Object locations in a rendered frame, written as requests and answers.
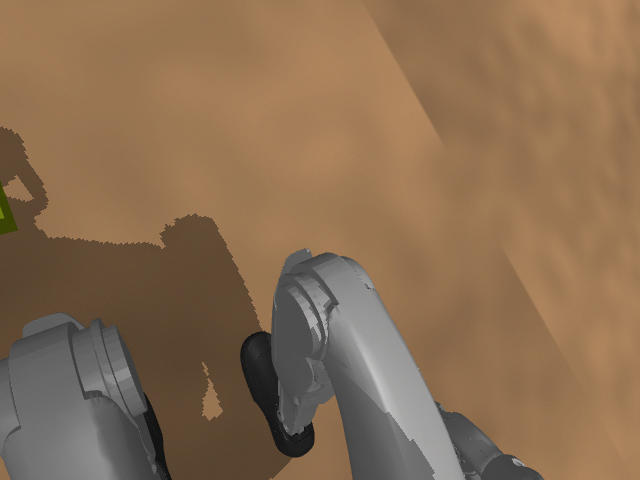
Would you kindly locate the carton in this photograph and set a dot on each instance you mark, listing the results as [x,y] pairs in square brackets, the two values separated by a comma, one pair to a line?
[7,222]

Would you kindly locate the right robot hand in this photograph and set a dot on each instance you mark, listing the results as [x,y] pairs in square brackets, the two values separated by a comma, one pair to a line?
[473,447]

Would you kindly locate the right robot arm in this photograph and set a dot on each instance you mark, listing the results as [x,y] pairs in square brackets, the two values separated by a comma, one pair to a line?
[509,467]

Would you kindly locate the left robot foot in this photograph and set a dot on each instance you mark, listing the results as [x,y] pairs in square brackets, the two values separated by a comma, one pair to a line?
[157,439]

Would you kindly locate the right robot foot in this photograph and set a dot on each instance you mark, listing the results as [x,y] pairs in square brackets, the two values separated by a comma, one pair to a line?
[262,381]

